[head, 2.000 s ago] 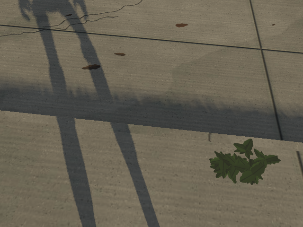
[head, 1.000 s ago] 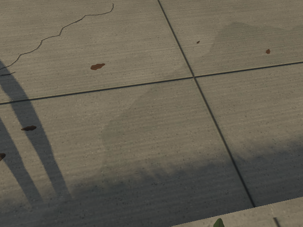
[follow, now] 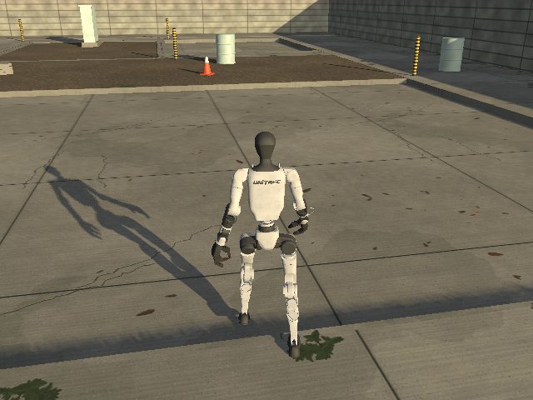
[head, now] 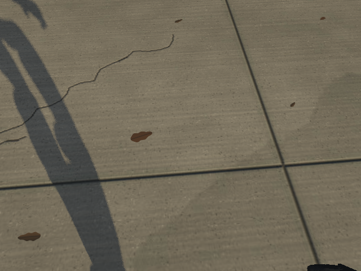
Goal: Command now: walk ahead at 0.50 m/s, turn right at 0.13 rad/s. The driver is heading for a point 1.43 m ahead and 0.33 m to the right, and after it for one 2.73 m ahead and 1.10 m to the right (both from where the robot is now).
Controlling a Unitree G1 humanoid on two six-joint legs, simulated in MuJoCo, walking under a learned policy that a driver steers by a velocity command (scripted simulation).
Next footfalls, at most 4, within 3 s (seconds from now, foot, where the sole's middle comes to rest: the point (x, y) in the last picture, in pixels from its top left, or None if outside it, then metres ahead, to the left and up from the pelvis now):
0.04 left None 0.18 0.16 -0.83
0.54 right None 0.44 -0.11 -0.83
1.06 left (215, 202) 0.79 -0.03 -0.83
1.58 right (292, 176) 0.96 -0.37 -0.83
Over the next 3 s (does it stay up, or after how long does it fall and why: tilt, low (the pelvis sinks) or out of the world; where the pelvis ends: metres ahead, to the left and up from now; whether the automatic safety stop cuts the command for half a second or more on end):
stays up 1.43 -0.32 -0.06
